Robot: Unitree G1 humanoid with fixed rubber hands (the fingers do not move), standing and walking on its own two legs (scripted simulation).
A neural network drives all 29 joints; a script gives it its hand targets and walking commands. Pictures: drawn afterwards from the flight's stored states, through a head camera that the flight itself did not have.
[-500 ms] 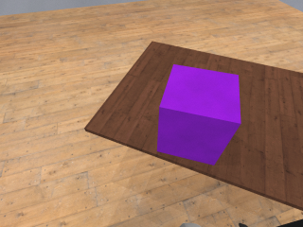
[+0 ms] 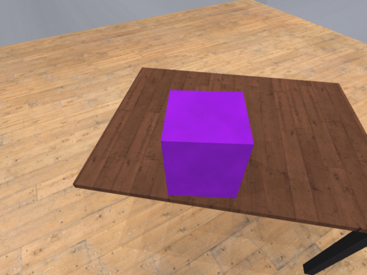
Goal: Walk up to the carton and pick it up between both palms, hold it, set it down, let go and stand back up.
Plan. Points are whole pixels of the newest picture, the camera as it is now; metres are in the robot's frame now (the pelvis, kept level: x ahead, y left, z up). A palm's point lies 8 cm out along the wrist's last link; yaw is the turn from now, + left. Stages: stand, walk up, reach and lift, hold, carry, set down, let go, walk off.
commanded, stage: walk up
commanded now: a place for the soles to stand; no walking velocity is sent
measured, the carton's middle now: (203, 145) +0.48 -0.03 -0.02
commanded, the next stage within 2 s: stand in 1.34 s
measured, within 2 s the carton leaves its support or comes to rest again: neither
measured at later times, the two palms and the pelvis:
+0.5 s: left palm out of the picture +0.10 +0.25 -0.11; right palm out of the picture +0.05 -0.28 -0.14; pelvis +0.01 -0.01 -0.01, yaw -7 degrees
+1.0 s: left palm out of the picture +0.12 +0.23 -0.11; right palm out of the picture +0.02 -0.27 -0.13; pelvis +0.02 +0.00 +0.00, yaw -11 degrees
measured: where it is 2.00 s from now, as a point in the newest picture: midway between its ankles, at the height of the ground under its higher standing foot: outside the picture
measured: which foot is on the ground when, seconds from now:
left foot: down 0.00-1.00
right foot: down 0.00-1.00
